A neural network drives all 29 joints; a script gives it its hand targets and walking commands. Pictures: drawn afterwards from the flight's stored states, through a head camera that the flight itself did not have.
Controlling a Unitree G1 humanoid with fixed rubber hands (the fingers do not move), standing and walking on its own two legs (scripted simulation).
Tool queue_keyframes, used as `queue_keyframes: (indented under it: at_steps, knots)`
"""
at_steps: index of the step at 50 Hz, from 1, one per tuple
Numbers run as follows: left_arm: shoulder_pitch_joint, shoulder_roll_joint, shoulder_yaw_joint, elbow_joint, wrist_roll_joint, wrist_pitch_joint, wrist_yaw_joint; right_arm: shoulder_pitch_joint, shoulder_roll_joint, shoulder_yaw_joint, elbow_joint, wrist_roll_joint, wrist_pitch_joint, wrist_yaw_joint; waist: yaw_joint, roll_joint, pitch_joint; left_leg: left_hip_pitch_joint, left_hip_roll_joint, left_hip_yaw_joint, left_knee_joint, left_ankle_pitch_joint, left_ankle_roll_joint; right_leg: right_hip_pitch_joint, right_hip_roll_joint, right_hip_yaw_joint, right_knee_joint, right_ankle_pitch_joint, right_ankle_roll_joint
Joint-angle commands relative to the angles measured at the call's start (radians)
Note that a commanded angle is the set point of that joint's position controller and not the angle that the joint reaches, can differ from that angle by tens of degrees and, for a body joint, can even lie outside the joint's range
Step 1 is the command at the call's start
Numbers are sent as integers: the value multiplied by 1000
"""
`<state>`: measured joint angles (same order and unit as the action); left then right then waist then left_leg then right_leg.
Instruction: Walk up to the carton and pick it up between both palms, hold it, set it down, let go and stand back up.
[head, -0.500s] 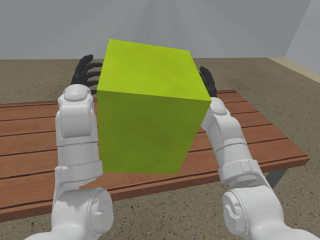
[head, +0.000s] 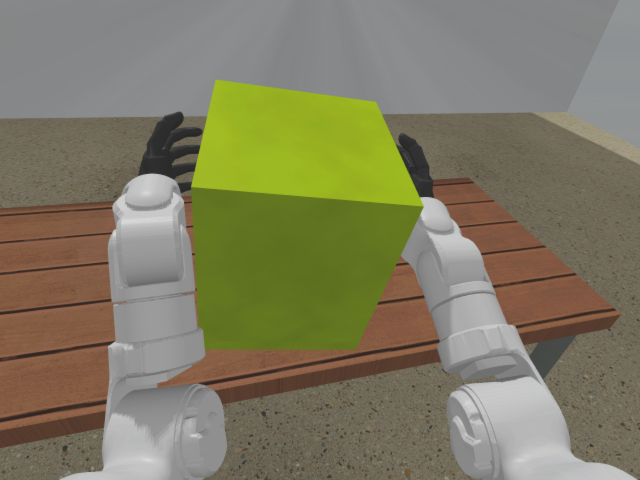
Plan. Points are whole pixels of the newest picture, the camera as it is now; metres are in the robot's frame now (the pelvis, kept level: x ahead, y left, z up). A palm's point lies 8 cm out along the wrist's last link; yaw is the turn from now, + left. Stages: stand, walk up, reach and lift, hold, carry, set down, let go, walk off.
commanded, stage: hold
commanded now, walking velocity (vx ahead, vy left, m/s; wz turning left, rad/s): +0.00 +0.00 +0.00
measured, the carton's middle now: (289, 222) +0.37 +0.01 +0.19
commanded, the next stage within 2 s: set down in 1.00 s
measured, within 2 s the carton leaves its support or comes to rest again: neither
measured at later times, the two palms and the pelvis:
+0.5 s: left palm (163, 180) +0.35 +0.14 +0.26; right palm (417, 199) +0.36 -0.14 +0.24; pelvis +0.00 +0.00 +0.00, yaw +0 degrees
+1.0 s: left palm (164, 181) +0.36 +0.14 +0.26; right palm (416, 200) +0.36 -0.14 +0.23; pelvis +0.00 +0.00 +0.00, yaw +0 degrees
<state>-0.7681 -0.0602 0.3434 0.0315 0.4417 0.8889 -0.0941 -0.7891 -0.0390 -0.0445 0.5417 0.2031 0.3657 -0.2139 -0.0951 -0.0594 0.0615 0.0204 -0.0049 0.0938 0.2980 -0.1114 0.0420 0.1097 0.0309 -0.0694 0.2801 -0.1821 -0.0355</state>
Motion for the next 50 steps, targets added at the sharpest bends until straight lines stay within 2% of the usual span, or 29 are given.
queue_keyframes:
  at_steps: [1, 9, 17, 30, 39, 50]
  knots:
    - [-514, -440, -380, 10, -153, -30, -119, -728, 467, 296, -242, 62, -43, 86, -13, 65, -290, 171, 21, -25, -26, 68, -15, -103, 4, -20, -48, 130, 67]
    - [-518, -434, -359, 28, -145, -35, -118, -746, 476, 300, -246, 62, -48, 87, -3, 44, -302, 172, 16, -21, -26, 62, -5, -98, 1, -19, -47, 144, 72]
    - [-522, -428, -342, 58, -135, -33, -120, -747, 469, 284, -217, 53, -48, 91, 3, 48, -276, 155, 19, -17, -36, 29, -1, -108, 0, -19, -54, 106, 70]
    - [-525, -431, -338, 71, -135, -38, -122, -752, 472, 279, -209, 51, -49, 86, -3, 49, -279, 157, 14, -17, -34, 32, -2, -104, -2, -19, -53, 116, 73]
    - [-518, -435, -359, 41, -147, -41, -120, -749, 476, 299, -240, 63, -53, 82, -6, 49, -305, 173, 12, -19, -21, 65, -6, -102, -2, -18, -48, 151, 72]
    - [-518, -437, -364, 28, -145, -35, -118, -741, 471, 299, -238, 66, -49, 85, -3, 58, -293, 168, 19, -22, -27, 67, -9, -104, 4, -20, -49, 134, 69]
